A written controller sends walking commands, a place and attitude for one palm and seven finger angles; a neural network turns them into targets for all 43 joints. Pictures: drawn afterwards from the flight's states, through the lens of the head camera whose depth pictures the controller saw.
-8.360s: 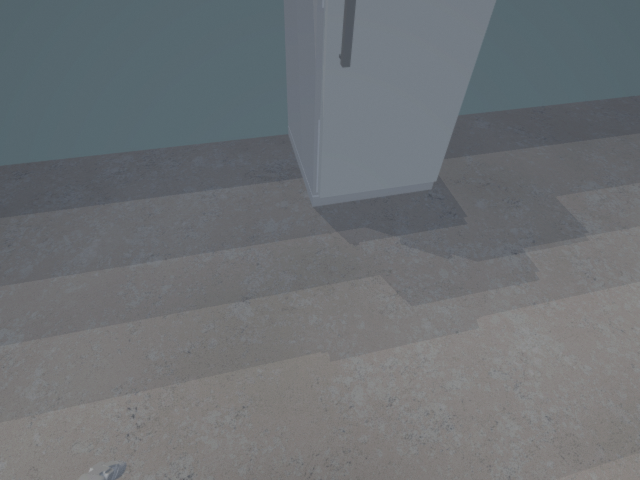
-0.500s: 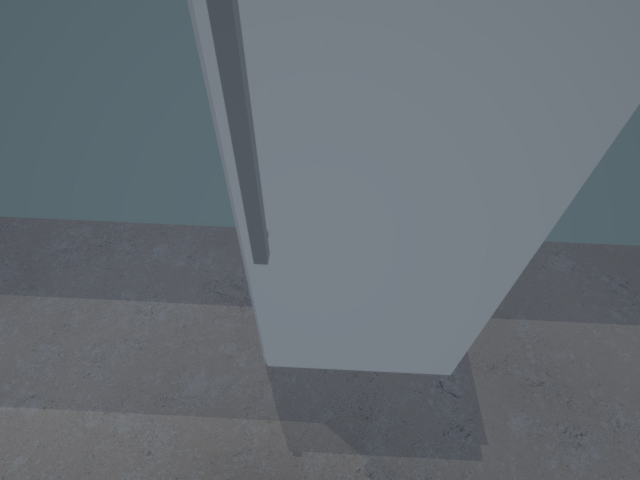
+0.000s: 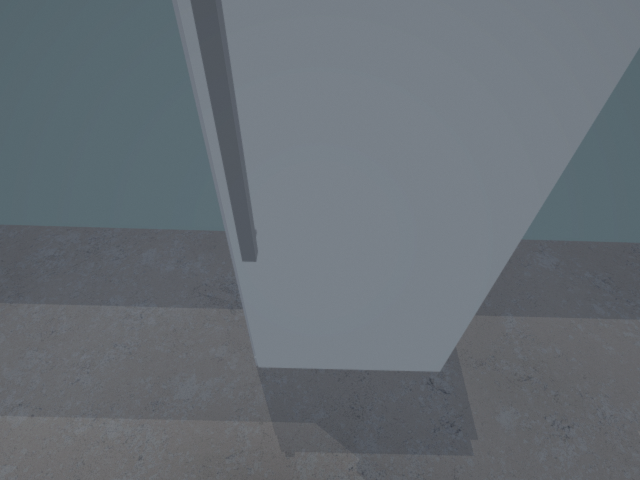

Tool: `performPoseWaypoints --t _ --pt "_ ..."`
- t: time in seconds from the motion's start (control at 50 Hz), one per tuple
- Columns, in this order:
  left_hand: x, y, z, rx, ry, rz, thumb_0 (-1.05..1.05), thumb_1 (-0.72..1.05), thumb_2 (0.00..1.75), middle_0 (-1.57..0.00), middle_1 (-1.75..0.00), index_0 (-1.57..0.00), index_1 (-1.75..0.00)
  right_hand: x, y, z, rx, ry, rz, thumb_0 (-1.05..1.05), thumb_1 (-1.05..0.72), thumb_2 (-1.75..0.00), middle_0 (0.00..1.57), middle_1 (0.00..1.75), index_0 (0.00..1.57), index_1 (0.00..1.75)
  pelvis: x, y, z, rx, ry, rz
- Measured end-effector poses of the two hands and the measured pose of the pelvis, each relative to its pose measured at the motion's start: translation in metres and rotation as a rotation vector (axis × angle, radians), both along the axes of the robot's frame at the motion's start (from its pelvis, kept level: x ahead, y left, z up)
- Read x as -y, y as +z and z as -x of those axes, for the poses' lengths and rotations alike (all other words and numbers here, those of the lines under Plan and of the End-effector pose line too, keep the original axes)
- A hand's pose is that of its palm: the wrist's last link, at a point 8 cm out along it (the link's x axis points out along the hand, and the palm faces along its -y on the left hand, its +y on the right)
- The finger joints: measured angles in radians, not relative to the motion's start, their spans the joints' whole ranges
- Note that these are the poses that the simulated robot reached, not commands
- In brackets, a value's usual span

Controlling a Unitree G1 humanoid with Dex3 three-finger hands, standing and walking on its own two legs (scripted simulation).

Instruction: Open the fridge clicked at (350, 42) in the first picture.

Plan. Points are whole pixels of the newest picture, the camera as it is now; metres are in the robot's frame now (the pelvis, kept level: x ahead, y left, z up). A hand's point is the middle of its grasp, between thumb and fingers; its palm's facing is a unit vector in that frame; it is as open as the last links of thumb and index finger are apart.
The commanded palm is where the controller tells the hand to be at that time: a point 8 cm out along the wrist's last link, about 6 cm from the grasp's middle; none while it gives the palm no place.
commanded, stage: come to a stop and stand still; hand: left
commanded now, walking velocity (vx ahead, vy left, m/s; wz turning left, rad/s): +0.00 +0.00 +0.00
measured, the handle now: (235, 147) +0.52 +0.15 +0.15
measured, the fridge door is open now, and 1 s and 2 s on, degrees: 0 0 0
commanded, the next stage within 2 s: look again from close up in 0.60 s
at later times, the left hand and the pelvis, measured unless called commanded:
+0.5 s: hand out of the picture +0.03 +0.20 -0.17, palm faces +0.00 -0.98 -0.20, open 7.4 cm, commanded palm none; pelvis +0.02 +0.01 +0.00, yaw -1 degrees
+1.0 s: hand out of the picture +0.05 +0.23 -0.17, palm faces -0.01 -0.97 -0.24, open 7.4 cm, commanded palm none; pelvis +0.02 +0.02 +0.01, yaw +0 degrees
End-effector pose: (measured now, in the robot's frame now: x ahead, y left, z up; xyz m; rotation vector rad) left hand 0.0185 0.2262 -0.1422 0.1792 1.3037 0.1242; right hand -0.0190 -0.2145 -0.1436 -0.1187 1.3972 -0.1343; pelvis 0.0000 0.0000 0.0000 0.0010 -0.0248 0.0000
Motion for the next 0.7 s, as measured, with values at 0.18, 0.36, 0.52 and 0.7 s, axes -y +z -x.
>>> performPoseWaypoints --t 0.18,0.36,0.52,0.7 --pt "-0.002 -0.003 -0.006 -0.014 0.002 0.016 0.00 0.91 0.90 -0.20 -0.30 -0.20 -0.30 0.003 0.005 -0.020 0.019 0.008 0.027 0.00 -0.91 -0.90 0.19 0.30 0.20 0.30 -0.003 0.002 -0.006 -0.007 -0.003 0.003" --pt "-0.010 -0.003 -0.006 -0.038 0.011 0.016 0.00 0.91 0.90 -0.20 -0.30 -0.20 -0.30 0.009 0.012 -0.059 0.088 0.035 0.061 0.00 -0.91 -0.90 0.20 0.30 0.20 0.30 -0.008 0.003 -0.014 -0.009 -0.008 0.004" --pt "-0.024 0.000 -0.011 -0.030 0.012 -0.006 0.00 0.91 0.90 -0.20 -0.30 -0.20 -0.30 0.014 0.017 -0.087 0.144 0.060 0.084 0.00 -0.91 -0.90 0.20 0.30 0.20 0.30 -0.012 0.005 -0.018 -0.003 -0.009 0.003" --pt "-0.040 0.004 -0.020 -0.011 0.007 -0.031 0.00 0.91 0.90 -0.20 -0.30 -0.20 -0.30 0.017 0.021 -0.096 0.155 0.076 0.098 0.00 -0.91 -0.90 0.20 0.30 0.20 0.30 -0.016 0.006 -0.019 -0.002 -0.005 0.003"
